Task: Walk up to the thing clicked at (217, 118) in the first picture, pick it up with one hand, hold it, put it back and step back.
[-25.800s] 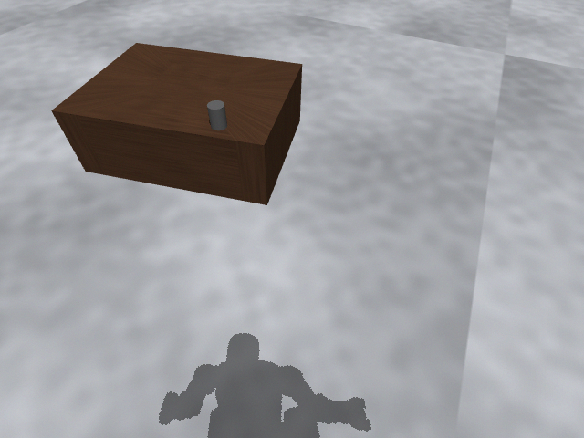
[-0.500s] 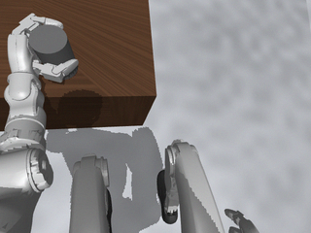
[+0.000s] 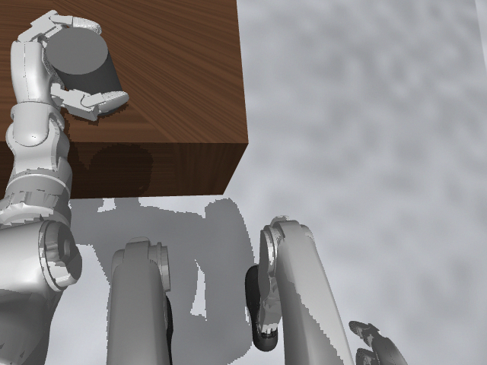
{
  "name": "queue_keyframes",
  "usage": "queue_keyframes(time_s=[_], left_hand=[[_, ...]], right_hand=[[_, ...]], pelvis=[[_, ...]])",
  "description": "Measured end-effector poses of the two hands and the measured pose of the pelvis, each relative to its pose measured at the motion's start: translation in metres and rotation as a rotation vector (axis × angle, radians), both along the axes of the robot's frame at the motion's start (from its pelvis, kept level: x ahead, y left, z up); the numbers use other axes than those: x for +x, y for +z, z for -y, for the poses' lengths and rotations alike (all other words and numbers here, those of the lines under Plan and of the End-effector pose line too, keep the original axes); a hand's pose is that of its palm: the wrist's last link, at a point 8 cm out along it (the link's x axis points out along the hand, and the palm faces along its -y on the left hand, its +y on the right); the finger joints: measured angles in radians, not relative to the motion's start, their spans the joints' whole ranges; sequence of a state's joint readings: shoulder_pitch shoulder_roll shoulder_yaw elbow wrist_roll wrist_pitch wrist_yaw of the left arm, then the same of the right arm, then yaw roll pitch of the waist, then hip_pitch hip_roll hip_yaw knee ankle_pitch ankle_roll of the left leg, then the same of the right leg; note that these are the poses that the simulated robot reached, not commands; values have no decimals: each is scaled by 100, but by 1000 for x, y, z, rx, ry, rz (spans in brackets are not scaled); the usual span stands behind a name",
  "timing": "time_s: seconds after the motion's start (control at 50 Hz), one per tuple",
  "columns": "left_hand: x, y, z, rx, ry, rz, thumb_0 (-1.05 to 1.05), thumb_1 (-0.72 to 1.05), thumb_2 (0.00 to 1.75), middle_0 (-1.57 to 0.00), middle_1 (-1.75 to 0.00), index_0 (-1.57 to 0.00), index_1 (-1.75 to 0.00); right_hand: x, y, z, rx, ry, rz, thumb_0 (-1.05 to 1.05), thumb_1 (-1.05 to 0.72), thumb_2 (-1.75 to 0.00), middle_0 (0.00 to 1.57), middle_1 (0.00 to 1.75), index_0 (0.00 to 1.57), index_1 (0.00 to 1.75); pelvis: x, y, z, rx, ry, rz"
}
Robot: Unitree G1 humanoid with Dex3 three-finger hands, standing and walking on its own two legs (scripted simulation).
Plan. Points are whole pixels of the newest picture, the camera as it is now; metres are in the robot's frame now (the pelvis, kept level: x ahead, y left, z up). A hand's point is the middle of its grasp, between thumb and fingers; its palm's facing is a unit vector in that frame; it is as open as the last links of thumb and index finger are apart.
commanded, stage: open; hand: left
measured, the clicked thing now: (90, 75) +0.55 +0.16 +0.00
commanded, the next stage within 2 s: withdraw in 0.24 s
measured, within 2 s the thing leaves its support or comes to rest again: neither
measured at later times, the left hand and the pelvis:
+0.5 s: hand (85, 69) +0.55 +0.17 +0.01, palm faces +0.02 -1.00 -0.05, open 17.1 cm; pelvis +0.01 +0.00 +0.01, yaw +0 degrees
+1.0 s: hand out of the picture +0.57 +0.26 +0.13, palm faces +0.11 -0.97 -0.23, open 17.3 cm; pelvis +0.02 +0.01 +0.13, yaw -1 degrees
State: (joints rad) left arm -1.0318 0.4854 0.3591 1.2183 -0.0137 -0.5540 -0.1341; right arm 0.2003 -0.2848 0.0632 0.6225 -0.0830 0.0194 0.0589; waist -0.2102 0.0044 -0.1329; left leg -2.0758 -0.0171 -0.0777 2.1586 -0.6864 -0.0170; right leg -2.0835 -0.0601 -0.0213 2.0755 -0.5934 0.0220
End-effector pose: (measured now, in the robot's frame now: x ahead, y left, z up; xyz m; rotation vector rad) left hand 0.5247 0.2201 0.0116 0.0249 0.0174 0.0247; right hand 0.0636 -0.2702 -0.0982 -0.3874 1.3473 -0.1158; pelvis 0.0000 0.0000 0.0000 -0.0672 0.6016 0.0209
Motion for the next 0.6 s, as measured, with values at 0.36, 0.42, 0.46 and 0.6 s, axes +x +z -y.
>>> queue_keyframes(time_s=[0.36, 0.42, 0.46, 0.6], left_hand=[[4, -6, 3, -2, 5, -21, -1, -60, 14, -38, -28, -37, -28], [4, -6, 3, 6, -1, -20, -1, -61, 10, -29, -20, -28, -21], [5, -4, 2, 17, -6, -17, -1, -61, 8, -24, -16, -23, -17], [11, 29, -23, 28, 46, 16, -1, -59, 8, -11, -9, -11, -9]], right_hand=[[-3, 3, -3, 2, -24, -39, 0, -94, -91, 21, 30, 21, 30], [-3, 3, -3, 5, -27, -39, 0, -93, -91, 21, 30, 21, 30], [-2, 3, -3, 6, -32, -38, 0, -93, -91, 21, 30, 21, 30], [1, 11, -3, 8, -65, -23, 0, -92, -90, 21, 30, 21, 30]], pelvis=[[7, 5, -2, -3, 3, -17], [7, 6, -2, -1, 3, -19], [8, 7, -2, -1, 2, -20], [10, 18, -1, 2, -3, -19]])
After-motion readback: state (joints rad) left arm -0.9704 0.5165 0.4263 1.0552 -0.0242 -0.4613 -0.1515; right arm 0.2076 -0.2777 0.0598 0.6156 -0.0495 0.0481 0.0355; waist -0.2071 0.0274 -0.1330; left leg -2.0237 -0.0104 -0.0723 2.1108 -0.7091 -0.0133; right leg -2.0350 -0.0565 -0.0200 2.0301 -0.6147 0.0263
